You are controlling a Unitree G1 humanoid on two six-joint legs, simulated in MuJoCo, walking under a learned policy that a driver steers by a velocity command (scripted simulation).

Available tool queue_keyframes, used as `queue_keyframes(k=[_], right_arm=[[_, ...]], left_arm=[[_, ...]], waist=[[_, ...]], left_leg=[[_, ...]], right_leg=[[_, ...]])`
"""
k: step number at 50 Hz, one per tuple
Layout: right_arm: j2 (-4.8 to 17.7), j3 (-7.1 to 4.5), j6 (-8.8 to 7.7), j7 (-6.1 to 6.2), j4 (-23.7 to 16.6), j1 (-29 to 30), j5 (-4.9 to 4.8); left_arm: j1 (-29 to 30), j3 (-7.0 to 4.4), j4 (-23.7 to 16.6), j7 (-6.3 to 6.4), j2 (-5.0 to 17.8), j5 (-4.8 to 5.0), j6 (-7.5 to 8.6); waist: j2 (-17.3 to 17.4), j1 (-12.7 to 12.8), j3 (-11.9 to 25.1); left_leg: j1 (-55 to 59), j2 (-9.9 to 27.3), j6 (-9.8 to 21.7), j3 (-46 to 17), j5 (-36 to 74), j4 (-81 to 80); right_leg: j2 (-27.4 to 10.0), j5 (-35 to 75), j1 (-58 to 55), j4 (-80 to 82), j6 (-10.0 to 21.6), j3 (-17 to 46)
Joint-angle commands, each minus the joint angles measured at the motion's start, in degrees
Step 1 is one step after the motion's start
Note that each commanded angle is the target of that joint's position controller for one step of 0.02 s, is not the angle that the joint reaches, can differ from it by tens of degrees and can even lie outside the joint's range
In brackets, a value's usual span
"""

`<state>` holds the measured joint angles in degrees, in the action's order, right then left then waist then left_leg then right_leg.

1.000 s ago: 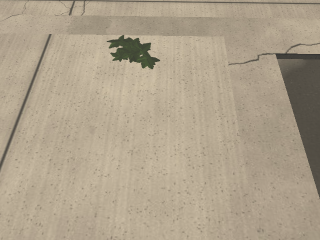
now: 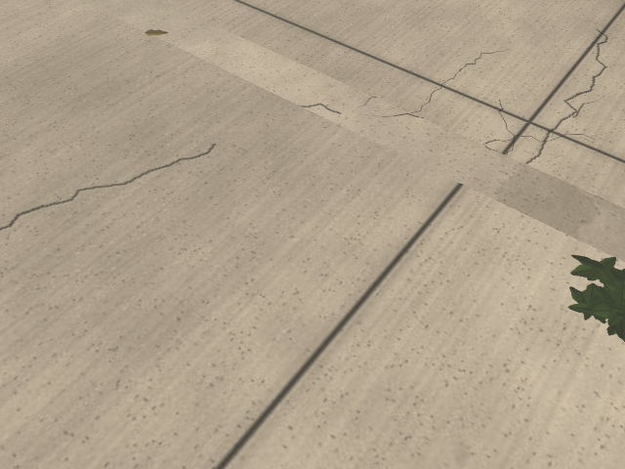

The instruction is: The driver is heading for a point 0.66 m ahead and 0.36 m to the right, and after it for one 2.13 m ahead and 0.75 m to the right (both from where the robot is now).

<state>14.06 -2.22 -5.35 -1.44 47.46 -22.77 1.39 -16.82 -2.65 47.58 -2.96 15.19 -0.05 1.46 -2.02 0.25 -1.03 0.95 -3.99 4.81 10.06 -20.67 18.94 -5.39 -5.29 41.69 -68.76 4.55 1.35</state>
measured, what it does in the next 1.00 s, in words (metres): walks ahead, turning right: right foot, then left foot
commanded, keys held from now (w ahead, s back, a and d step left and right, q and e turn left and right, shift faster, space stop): w+e+shift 0.88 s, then w+q+shift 0.12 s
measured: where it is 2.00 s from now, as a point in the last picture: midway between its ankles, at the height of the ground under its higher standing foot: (557, 154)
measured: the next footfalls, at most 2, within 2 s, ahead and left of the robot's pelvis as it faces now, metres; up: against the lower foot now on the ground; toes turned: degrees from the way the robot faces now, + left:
right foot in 0.20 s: +0.37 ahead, -0.02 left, +0.00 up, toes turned -12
left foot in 0.60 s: +0.81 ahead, +0.04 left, +0.00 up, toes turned -35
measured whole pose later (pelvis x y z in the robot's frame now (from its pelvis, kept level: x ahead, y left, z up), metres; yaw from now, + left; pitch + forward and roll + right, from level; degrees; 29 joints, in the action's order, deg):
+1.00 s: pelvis +0.85 -0.17 -0.02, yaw -50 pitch +3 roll +1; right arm 15.3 -1.3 -5.7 0.0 54.0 -33.6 1.9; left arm 6.5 0.3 32.5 -5.4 16.4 -2.3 1.4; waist -1.3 -6.4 -1.5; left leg 14.3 0.9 -3.2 15.3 -23.7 8.7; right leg 0.1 -5.0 42.7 -45.1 9.3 -5.1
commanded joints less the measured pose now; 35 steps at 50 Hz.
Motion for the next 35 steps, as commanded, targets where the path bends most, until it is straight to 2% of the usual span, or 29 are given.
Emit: queue_keyframes(k=[1,3,5,6,7,8,9,10,11,12,13,14,15,16,17,19,20,22,24,26,27,28,29,30,31,32,33,34,35], right_arm=[[3.03,-0.26,-2.13,0.22,-1.98,2.61,-0.29],[4.03,-0.05,-2.07,1.19,-1.20,2.63,-0.49],[7.19,-0.47,-2.27,2.76,-0.92,2.75,-0.55],[9.26,-0.94,-2.06,3.77,-0.92,3.28,-0.47],[11.44,-1.59,-1.50,4.62,-1.49,4.97,-0.27],[13.24,-2.21,-0.60,5.09,-2.52,8.22,0.11],[14.33,-2.69,0.41,5.15,-4.20,13.68,0.60],[12.57,-2.74,1.38,4.07,-4.41,17.72,-0.06],[1.92,0.52,0.68,2.23,-7.19,20.45,1.55],[-1.60,2.02,-0.15,1.76,-12.58,11.72,0.54],[1.50,2.72,-1.98,1.06,-14.14,9.64,1.69],[6.04,1.91,-2.62,0.87,-12.84,11.22,2.13],[6.99,1.73,-2.06,1.06,-12.69,13.41,3.07],[6.59,2.19,-0.72,1.33,-12.71,13.28,3.73],[6.55,2.43,0.81,1.44,-12.85,14.33,3.71],[6.09,2.92,1.95,1.16,-14.63,19.34,2.74],[5.58,3.23,1.92,0.89,-15.85,22.39,1.92],[3.38,3.99,1.88,0.54,-17.59,27.25,0.57],[3.20,3.98,1.71,0.52,-18.52,29.36,-0.14],[4.41,3.51,1.25,0.72,-19.12,29.73,-0.22],[5.63,2.97,0.95,0.97,-18.73,27.95,-0.12],[7.94,1.93,0.69,1.45,-17.52,23.72,-0.15],[10.82,0.54,0.30,2.11,-15.49,15.29,-0.35],[13.74,-0.97,-0.07,3.05,-12.56,2.32,0.12],[17.82,-2.56,-0.25,4.17,-10.22,-11.36,1.79],[22.37,-3.54,0.10,3.53,-11.16,-3.39,3.35],[15.19,-3.07,0.76,2.98,-13.21,4.87,2.84],[10.68,-1.98,1.08,2.73,-13.20,7.12,2.11],[8.69,-1.54,1.17,2.46,-11.52,6.52,2.22]], left_arm=[[4.26,0.23,-3.76,-0.76,0.87,0.46,0.33],[7.43,0.88,-5.29,-1.35,0.88,-0.01,0.78],[7.01,1.05,-5.70,-1.65,1.97,-0.10,0.60],[4.00,0.70,-4.98,-1.58,3.41,-0.10,0.17],[-1.82,-0.01,-3.36,-1.27,5.51,-0.06,-0.45],[-11.14,-1.20,-0.90,-0.81,8.36,-0.19,-1.02],[-24.50,-2.90,3.02,-0.03,11.43,-0.39,-1.50],[-30.17,-4.36,5.01,1.03,13.11,0.75,-1.37],[-22.45,-3.94,5.88,1.61,11.75,1.39,-1.70],[-13.00,-3.22,1.96,1.71,13.02,-0.12,-1.33],[-10.28,-3.50,-0.74,2.21,12.22,-0.81,-1.19],[-8.18,-3.09,-1.32,2.58,9.08,-1.52,-0.82],[-6.01,-2.82,-1.28,2.65,8.78,-1.30,-0.12],[-5.27,-2.88,-1.76,2.92,9.94,-1.23,1.10],[-4.76,-2.63,-1.72,3.06,9.45,-0.90,2.18],[-4.37,-2.91,-2.09,2.87,10.35,-0.71,3.56],[-5.17,-3.17,-1.99,2.78,10.48,-0.60,3.80],[-6.90,-3.66,-1.63,2.17,10.39,0.25,3.86],[-8.79,-4.28,-1.50,1.57,11.29,0.46,3.70],[-9.05,-4.73,-1.76,1.70,11.75,0.15,3.51],[-8.35,-4.92,-2.11,1.97,12.17,0.02,3.45],[-7.30,-5.16,-2.54,2.11,13.29,-0.23,3.53],[-5.37,-5.51,-2.94,1.92,15.25,-0.53,3.66],[-1.41,-5.41,-4.03,1.72,15.04,-0.54,4.13],[0.76,-3.07,-6.44,2.05,6.60,-0.81,4.87],[-6.88,-0.92,-10.62,1.73,1.16,2.63,4.64],[-3.13,-0.94,-8.02,2.56,6.31,0.60,3.05],[1.24,-1.59,-8.28,1.96,8.41,-0.79,2.42],[3.57,-1.67,-8.50,1.19,8.33,-1.32,1.92]], waist=[[7.78,1.15,-7.83],[5.76,1.85,-8.03],[6.13,3.66,-5.01],[7.34,5.86,-2.12],[8.82,9.23,1.37],[9.40,14.32,5.25],[8.27,21.09,9.05],[-0.25,24.14,8.26],[-13.99,15.38,-1.83],[-12.94,3.35,4.59],[-8.01,2.87,7.82],[3.53,0.97,0.96],[8.20,-1.19,-2.62],[8.40,-2.73,-4.63],[9.52,-3.42,-6.44],[8.89,-2.09,-7.19],[7.30,-0.54,-7.09],[4.29,3.01,-5.65],[1.42,5.83,-3.01],[-0.88,6.32,-1.55],[-1.58,5.36,-0.26],[-1.88,3.16,2.70],[-1.14,-1.89,8.07],[-0.38,-9.42,14.06],[9.29,-13.35,21.80],[31.38,-3.57,26.70],[17.54,-3.70,16.34],[9.73,-4.22,10.62],[4.25,-3.88,6.81]], left_leg=[[-8.23,9.69,-5.91,2.85,44.81,-12.16],[-5.28,10.39,-6.16,5.90,54.01,-12.44],[-1.86,12.36,-6.71,7.07,73.42,-8.32],[0.49,13.81,-6.96,7.07,82.31,-3.71],[1.86,14.94,-7.22,6.52,89.98,3.02],[0.32,16.00,-7.01,5.55,93.96,14.33],[-6.02,16.33,-6.28,3.60,90.33,32.20],[-15.92,8.06,-5.40,4.73,49.57,60.99],[-36.75,-2.42,-4.19,0.37,-7.16,81.64],[-50.33,-1.40,-5.44,-11.41,-9.13,86.83],[-53.01,0.74,-4.28,-17.25,-6.94,80.38],[-51.79,4.18,-4.10,-17.54,-2.38,73.15],[-48.44,6.12,-4.83,-17.12,-0.90,67.42],[-45.35,7.74,-6.02,-17.04,-0.51,62.41],[-41.72,9.58,-7.45,-16.26,0.39,56.83],[-34.68,10.90,-9.36,-13.18,7.72,44.03],[-32.45,11.14,-9.70,-12.46,12.09,37.18],[-29.26,9.67,-9.04,-10.97,21.35,25.14],[-27.77,6.99,-8.09,-9.72,25.73,18.39],[-25.88,5.46,-7.32,-10.52,24.77,12.63],[-22.62,4.47,-7.04,-11.13,23.12,9.97],[-17.49,2.95,-6.48,-11.38,19.07,9.32],[-8.48,2.31,-5.68,-11.03,14.04,9.35],[6.22,5.91,-4.60,-13.01,9.70,12.20],[19.70,19.94,-4.12,-27.36,-13.05,11.09],[24.87,33.14,2.02,-64.07,-28.69,-5.14],[16.18,29.86,2.70,-60.36,-36.15,-6.40],[9.76,26.80,1.93,-47.66,-26.40,-4.60],[4.09,24.26,1.20,-38.20,-13.19,-4.39]], right_leg=[[1.99,8.65,0.00,6.61,1.32,-5.70],[3.13,11.13,-1.97,15.92,2.96,-9.75],[6.40,12.96,-10.01,23.45,4.59,-13.47],[8.04,12.59,-14.94,24.40,5.22,-14.39],[9.90,9.86,-21.32,24.21,5.76,-14.70],[11.26,6.04,-30.71,23.80,6.97,-13.53],[10.12,2.11,-43.14,25.68,9.96,-8.94],[6.92,3.27,-51.53,34.31,14.50,-3.14],[7.12,7.80,-48.84,28.61,14.79,3.54],[0.03,3.68,-53.54,34.86,23.22,28.12],[-7.49,-23.54,-52.01,52.20,24.87,45.95],[-7.86,-34.03,-42.74,59.01,21.43,47.01],[-5.86,-31.94,-34.10,59.58,18.83,42.73],[-3.73,-27.35,-27.51,59.45,18.25,39.01],[-1.20,-24.54,-20.77,60.34,17.48,34.39],[3.34,-14.31,-13.31,61.90,16.52,26.05],[4.74,-8.86,-12.98,61.53,15.72,23.19],[7.42,-1.50,-17.08,59.46,12.53,19.77],[7.02,6.54,-24.08,57.01,10.64,20.18],[5.74,12.41,-30.18,53.45,9.02,21.43],[5.29,15.66,-32.34,50.71,7.83,22.31],[5.12,23.32,-34.57,45.32,6.60,22.72],[6.06,28.72,-34.94,35.41,5.32,21.41],[8.12,25.13,-27.53,20.84,4.04,19.58],[11.08,-3.95,-17.07,0.79,4.45,14.86],[14.76,-24.11,-0.37,-11.99,2.44,8.43],[8.50,-16.84,5.53,-15.28,3.03,6.39],[6.17,-12.30,5.30,-12.54,2.61,4.36],[4.14,-10.33,3.55,-9.95,2.03,3.83]])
